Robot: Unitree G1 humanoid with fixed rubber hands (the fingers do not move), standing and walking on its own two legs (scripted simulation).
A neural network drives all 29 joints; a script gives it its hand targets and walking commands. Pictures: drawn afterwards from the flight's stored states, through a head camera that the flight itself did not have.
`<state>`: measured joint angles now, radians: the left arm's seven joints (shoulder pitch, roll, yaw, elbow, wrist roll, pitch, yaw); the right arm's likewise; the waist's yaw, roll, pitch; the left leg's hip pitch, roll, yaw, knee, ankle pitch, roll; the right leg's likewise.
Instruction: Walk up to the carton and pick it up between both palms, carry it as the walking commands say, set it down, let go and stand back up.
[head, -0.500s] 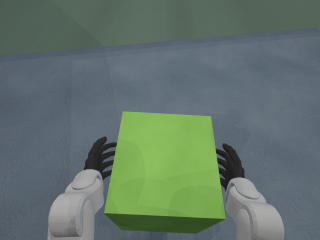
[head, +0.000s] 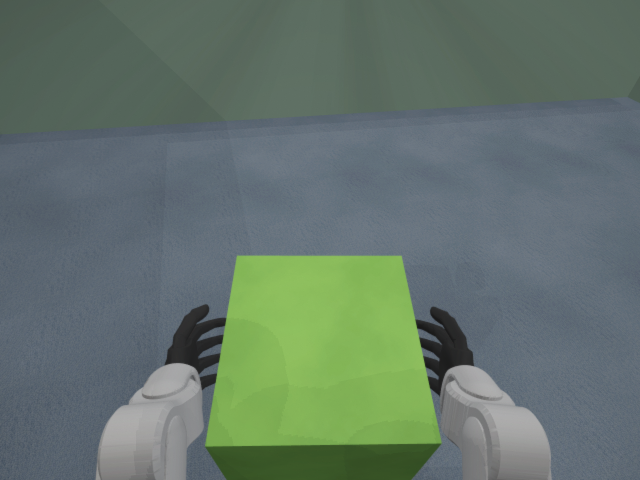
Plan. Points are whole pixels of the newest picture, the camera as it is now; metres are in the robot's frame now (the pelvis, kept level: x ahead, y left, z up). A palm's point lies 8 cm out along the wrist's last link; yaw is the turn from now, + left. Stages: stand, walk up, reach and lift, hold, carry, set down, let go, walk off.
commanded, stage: carry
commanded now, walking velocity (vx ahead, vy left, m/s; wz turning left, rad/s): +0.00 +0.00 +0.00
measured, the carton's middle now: (319, 383) +0.26 +0.01 +0.02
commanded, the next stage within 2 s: hold in 1.48 s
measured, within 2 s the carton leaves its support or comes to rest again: neither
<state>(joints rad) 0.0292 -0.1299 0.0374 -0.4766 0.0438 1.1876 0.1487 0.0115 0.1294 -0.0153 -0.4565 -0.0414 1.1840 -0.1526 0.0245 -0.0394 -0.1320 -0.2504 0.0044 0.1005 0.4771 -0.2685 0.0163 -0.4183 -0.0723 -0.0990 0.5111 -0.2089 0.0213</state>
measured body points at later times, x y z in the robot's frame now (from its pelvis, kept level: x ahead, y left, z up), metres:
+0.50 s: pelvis -0.03 +0.00 +0.00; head -0.06 -0.01 +0.44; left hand +0.22 +0.15 +0.09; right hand +0.23 -0.14 +0.08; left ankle -0.02 +0.11 -0.74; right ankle +0.08 -0.12 -0.74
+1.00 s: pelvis +0.01 +0.01 +0.00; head +0.00 +0.01 +0.45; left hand +0.27 +0.16 +0.07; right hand +0.27 -0.13 +0.07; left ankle -0.02 +0.11 -0.74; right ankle +0.08 -0.12 -0.74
